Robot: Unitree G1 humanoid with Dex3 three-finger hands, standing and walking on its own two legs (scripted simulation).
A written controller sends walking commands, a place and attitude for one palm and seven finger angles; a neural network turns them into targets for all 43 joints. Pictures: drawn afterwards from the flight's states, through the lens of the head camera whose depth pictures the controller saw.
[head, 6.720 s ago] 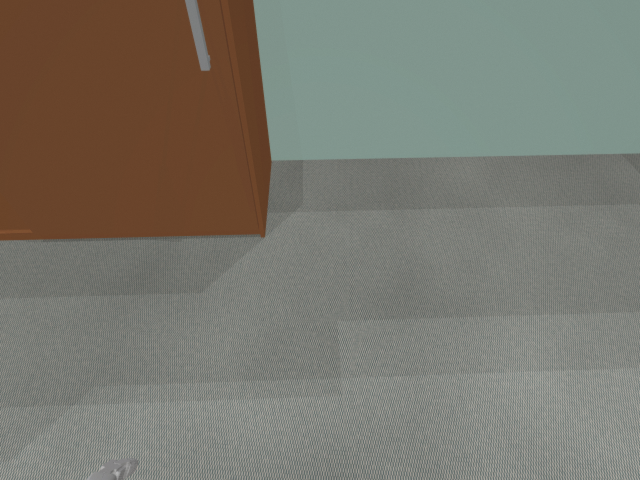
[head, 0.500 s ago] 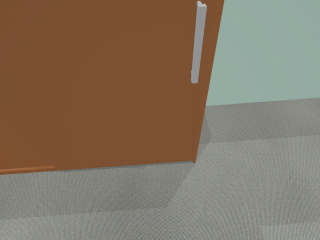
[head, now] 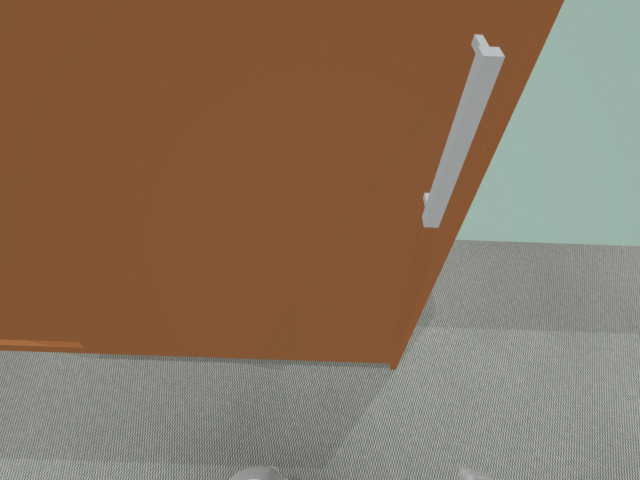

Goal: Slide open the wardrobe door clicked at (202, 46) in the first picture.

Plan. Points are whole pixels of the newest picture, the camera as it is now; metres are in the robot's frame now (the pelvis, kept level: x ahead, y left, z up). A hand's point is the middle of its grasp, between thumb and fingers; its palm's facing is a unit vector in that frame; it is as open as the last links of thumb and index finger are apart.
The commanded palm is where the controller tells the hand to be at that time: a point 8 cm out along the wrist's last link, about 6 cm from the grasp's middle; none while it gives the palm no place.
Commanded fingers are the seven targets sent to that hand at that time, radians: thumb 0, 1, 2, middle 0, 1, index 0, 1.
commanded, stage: come to a stop and stand still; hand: right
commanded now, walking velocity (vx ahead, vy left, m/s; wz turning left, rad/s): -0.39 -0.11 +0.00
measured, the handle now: (451, 144) +0.53 -0.12 +0.15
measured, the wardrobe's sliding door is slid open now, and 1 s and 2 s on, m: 0.00 0.00 0.00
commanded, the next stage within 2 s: look again from close up in 1.78 s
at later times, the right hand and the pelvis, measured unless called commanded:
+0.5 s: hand out of the picture +0.05 -0.24 -0.16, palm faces +0.04 +0.98 -0.21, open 7.3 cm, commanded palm none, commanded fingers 0.00 -0.90 -0.90 0.20 0.30 0.20 0.30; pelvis +0.02 -0.04 +0.02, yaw +2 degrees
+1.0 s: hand out of the picture -0.01 -0.15 -0.16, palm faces +0.01 +0.99 -0.17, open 7.3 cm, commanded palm none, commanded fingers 0.00 -0.90 -0.90 0.20 0.30 0.20 0.30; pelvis -0.02 +0.01 +0.02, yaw +2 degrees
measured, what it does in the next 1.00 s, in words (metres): steps on the spot: right foot, then left foot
